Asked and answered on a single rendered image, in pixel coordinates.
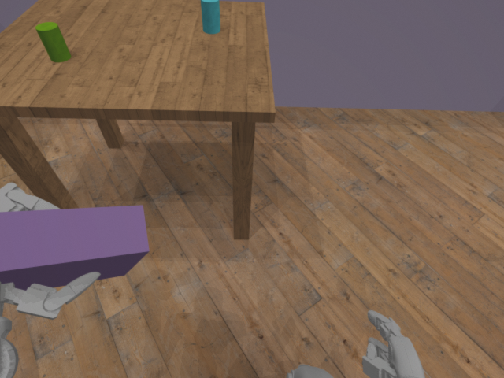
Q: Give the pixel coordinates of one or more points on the left robot forearm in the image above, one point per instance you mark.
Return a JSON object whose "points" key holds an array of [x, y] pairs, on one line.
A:
{"points": [[8, 352]]}

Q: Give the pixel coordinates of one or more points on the sponge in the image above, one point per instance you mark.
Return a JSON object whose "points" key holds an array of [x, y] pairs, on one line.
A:
{"points": [[53, 247]]}

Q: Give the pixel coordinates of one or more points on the table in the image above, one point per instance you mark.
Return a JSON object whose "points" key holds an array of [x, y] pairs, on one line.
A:
{"points": [[136, 60]]}

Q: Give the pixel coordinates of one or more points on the left robot hand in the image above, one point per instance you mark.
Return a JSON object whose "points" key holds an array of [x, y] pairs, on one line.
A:
{"points": [[38, 300]]}

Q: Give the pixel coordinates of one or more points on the right robot hand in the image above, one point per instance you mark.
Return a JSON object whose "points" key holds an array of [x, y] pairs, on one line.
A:
{"points": [[398, 360]]}

